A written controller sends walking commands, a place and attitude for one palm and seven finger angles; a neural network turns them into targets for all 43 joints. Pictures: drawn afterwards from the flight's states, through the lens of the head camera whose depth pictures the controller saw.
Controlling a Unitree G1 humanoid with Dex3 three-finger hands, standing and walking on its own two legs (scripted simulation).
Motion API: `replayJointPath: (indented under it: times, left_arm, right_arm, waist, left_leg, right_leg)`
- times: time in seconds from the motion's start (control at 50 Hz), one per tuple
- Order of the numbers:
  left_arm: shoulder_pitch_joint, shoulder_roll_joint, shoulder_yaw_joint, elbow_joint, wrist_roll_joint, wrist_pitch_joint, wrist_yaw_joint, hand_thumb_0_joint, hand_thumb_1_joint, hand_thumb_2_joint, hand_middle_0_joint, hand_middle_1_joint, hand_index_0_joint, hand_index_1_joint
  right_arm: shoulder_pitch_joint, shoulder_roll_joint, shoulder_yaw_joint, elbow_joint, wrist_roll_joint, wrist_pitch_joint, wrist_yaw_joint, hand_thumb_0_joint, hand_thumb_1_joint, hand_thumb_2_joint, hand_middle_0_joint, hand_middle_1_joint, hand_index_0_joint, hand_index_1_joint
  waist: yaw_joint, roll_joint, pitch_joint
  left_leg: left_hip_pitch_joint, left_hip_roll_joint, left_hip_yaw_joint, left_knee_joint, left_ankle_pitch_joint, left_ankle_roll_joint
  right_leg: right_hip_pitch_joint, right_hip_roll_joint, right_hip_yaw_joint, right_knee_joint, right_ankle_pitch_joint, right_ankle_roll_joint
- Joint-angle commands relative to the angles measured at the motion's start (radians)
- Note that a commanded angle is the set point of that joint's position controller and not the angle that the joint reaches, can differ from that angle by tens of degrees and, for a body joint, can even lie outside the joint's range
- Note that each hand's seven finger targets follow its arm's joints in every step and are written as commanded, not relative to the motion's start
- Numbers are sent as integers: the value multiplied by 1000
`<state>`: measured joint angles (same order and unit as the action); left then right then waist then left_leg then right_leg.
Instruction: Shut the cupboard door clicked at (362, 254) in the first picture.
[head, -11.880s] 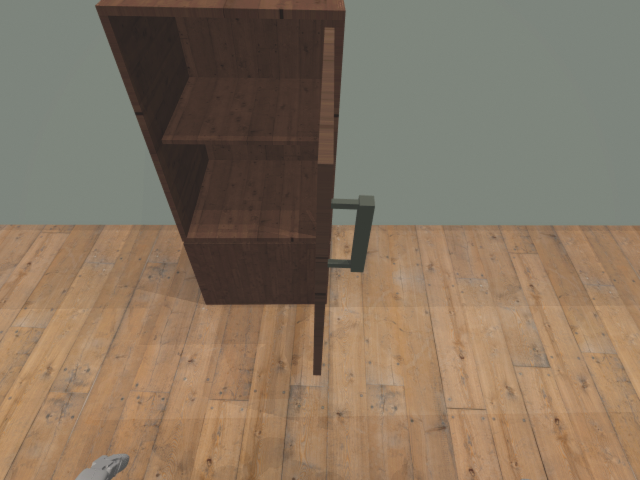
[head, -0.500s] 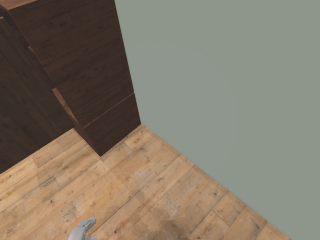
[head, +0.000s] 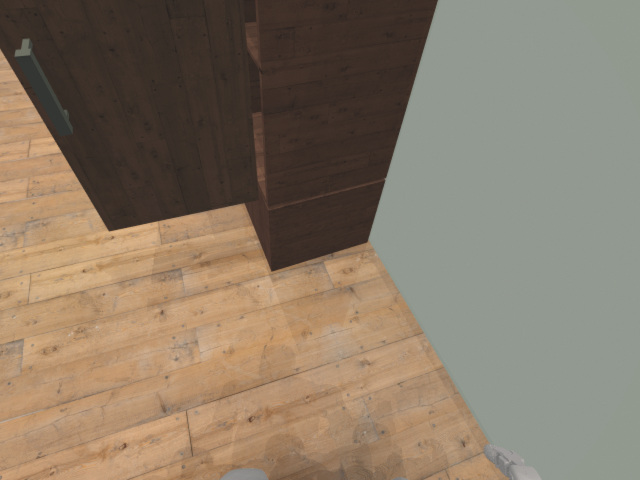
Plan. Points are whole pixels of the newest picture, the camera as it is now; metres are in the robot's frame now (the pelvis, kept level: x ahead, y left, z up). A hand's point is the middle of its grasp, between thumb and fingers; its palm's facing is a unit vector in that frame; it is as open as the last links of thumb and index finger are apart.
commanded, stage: turn to face it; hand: left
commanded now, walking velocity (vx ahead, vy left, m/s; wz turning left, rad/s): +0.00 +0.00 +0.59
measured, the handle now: (47, 89) +0.66 +0.55 +0.05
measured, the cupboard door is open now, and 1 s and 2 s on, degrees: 87 87 87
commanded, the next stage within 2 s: take the last steps up to it in 0.54 s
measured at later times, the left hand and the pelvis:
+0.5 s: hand out of the picture +0.06 +0.18 -0.13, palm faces +0.21 -0.93 -0.31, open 7.4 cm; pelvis -0.01 -0.04 +0.01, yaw +13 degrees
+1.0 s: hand out of the picture -0.16 +0.17 -0.17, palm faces +0.45 -0.87 -0.22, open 7.4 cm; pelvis -0.03 +0.01 +0.01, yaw +21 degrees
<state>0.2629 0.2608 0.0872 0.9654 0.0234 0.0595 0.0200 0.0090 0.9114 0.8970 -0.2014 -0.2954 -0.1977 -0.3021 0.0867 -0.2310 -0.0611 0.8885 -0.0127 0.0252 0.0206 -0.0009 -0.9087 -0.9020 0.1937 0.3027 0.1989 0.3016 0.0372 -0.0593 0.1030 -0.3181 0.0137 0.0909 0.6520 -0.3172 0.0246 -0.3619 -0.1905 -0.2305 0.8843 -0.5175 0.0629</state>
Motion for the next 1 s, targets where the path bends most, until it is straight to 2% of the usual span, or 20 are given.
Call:
replayJointPath:
  times: [0.0, 0.08, 0.28, 0.38, 0.4, 0.42, 0.44, 0.46, 0.48, 0.52, 0.56, 0.62, 0.72, 0.78, 0.82, 0.88, 0.9, 0.94, 0.96, 0.98]
  left_arm:
    - [-95, 85, 12, -124, -6, -26, -1, 0, 900, 900, -200, -300, -200, -300]
    - [-32, 88, 13, -88, -8, -23, -6, 0, 900, 900, -200, -300, -200, -300]
    - [-122, 56, -6, -136, -15, -29, 8, 0, 900, 900, -200, -300, -200, -300]
    - [-5, 56, -8, -101, -22, -49, 14, 0, 900, 900, -200, -300, -200, -300]
    - [34, 100, -1, -94, -15, -63, 19, 0, 900, 900, -200, -300, -200, -300]
    - [46, 188, 17, -90, 2, -72, 25, 0, 900, 900, -200, -300, -200, -300]
    - [36, 215, 18, -106, 0, -69, 23, 0, 900, 900, -200, -300, -200, -300]
    - [-5, 177, 10, -118, -3, -65, 24, 0, 900, 900, -200, -300, -200, -300]
    - [-57, 142, 10, -120, -5, -70, 27, 0, 900, 900, -200, -300, -200, -300]
    - [-107, 99, -5, -130, -8, -69, 22, 0, 900, 900, -200, -300, -200, -300]
    - [-74, 86, -9, -119, -6, -75, 17, 0, 900, 900, -200, -300, -200, -300]
    - [-11, 87, -6, -90, -1, -77, 20, 0, 900, 900, -200, -300, -200, -300]
    - [116, 119, 11, -22, 8, -86, 9, 0, 900, 900, -200, -300, -200, -300]
    - [139, 133, 15, 6, 11, -92, 3, 0, 900, 900, -200, -300, -200, -300]
    - [128, 135, 16, 19, 15, -92, 1, 0, 900, 900, -200, -300, -200, -300]
    - [65, 130, 14, 32, 3, -82, -5, 0, 900, 900, -200, -300, -200, -300]
    - [49, 99, 7, 28, -5, -79, -10, 0, 900, 900, -200, -300, -200, -300]
    - [-28, -5, -21, -32, -4, -72, -17, 0, 900, 900, -200, -300, -200, -300]
    - [-79, 13, -19, -45, 1, -76, -18, 0, 900, 900, -200, -300, -200, -300]
    - [-84, 13, -16, -27, 9, -75, -21, 0, 900, 900, -200, -300, -200, -300]
  right_arm:
    - [122, -210, -49, -24, -7, -9, -37, 0, -900, -900, 200, 300, 200, 300]
    - [66, -189, -35, -47, -3, -16, -34, 0, -900, -900, 200, 300, 200, 300]
    - [146, -178, -46, -16, -13, -2, -32, 0, -900, -900, 200, 300, 200, 300]
    - [98, -158, -45, -20, -5, 4, -31, 0, -900, -900, 200, 300, 200, 300]
    - [97, -124, -42, -21, 5, 1, -26, 0, -900, -900, 200, 300, 200, 300]
    - [112, -48, -31, -39, 13, -2, -22, 0, -900, -900, 200, 300, 200, 300]
    - [86, -78, -40, -51, 3, 4, -27, 0, -900, -900, 200, 300, 200, 300]
    - [90, -83, -43, -38, -4, 16, -25, 0, -900, -900, 200, 300, 200, 300]
    - [108, -80, -45, -8, -8, 28, -22, 0, -900, -900, 200, 300, 200, 300]
    - [142, -79, -47, 24, -10, 37, -14, 0, -900, -900, 200, 300, 200, 300]
    - [150, -67, -43, 36, -10, 36, -10, 0, -900, -900, 200, 300, 200, 300]
    - [115, -60, -37, 38, -8, 33, -11, 0, -900, -900, 200, 300, 200, 300]
    - [10, -52, -20, 16, -12, 15, 0, 0, -900, -900, 200, 300, 200, 300]
    - [-8, -43, -12, 9, -7, 0, 6, 0, -900, -900, 200, 300, 200, 300]
    - [12, -31, -5, 12, -4, -12, 7, 0, -900, -900, 200, 300, 200, 300]
    - [154, -22, 2, 64, -2, -30, -2, 0, -900, -900, 200, 300, 200, 300]
    - [220, -61, -7, 86, 1, -37, -12, 0, -900, -900, 200, 300, 200, 300]
    - [368, -214, -41, 114, -12, -37, -28, 0, -900, -900, 200, 300, 200, 300]
    - [356, -208, -35, 115, -14, -32, -33, 0, -900, -900, 200, 300, 200, 300]
    - [323, -148, -19, 118, -14, -41, -38, 0, -900, -900, 200, 300, 200, 300]
  waist:
    - [-74, 305, -165]
    - [-34, 194, -143]
    - [-74, 208, -142]
    - [-13, 187, -181]
    - [6, 83, -202]
    - [5, -196, -191]
    - [15, -206, -165]
    - [-9, -85, -124]
    - [-36, -150, -101]
    - [-65, -110, -52]
    - [-55, -99, -57]
    - [-25, -115, -70]
    - [46, -92, -58]
    - [55, -113, -65]
    - [45, -124, -75]
    - [-30, -93, -98]
    - [-64, 17, -118]
    - [-142, 421, -60]
    - [-140, 299, 3]
    - [-120, 279, 33]
  left_leg:
    - [251, 302, -351, -279, 645, 152]
    - [188, 206, -277, -319, 512, 111]
    - [199, 216, -425, -308, 415, 164]
    - [46, 146, -413, -208, 414, 99]
    - [-35, 90, -367, -119, 294, 43]
    - [-223, -62, -188, 81, -53, -42]
    - [-226, -80, -173, 287, -292, -58]
    - [-215, -59, -211, 431, -250, -54]
    - [-228, -38, -219, 501, -199, -57]
    - [-216, -20, -183, 584, -85, -72]
    - [-210, -20, -158, 571, -31, -83]
    - [-200, -1, -137, 471, -51, -97]
    - [-205, 28, -82, 257, -117, -92]
    - [-159, 29, -55, 150, -133, -73]
    - [-74, 21, -36, 41, -159, -58]
    - [224, -25, 34, -223, 9, -45]
    - [375, 11, -9, -297, 2, -37]
    - [446, 363, -488, -499, -251, 114]
    - [361, 396, -484, -517, -262, 165]
    - [321, 340, -438, -523, -219, 152]
  right_leg:
    - [-258, 36, 197, 302, 14, 32]
    - [-186, 64, 210, 288, 166, 44]
    - [-91, 118, 217, -38, 70, 36]
    - [215, 159, 189, -414, 273, 11]
    - [338, 86, 257, -554, 360, 0]
    - [425, -175, 504, -610, 474, -91]
    - [284, -315, 581, -594, 626, -203]
    - [198, -271, 495, -593, 592, -232]
    - [154, -212, 455, -602, 538, -208]
    - [117, -122, 341, -588, 497, -161]
    - [136, -90, 292, -589, 470, -150]
    - [197, -102, 298, -589, 467, -167]
    - [290, -162, 382, -655, 209, -186]
    - [292, -182, 386, -674, 155, -196]
    - [258, -182, 375, -662, 151, -196]
    - [88, -100, 251, -580, 75, -129]
    - [-25, -53, 193, -476, 43, -90]
    - [-351, 123, 62, -21, -82, -16]
    - [-377, 84, 146, 75, -43, -39]
    - [-374, 67, 174, 125, 39, -44]
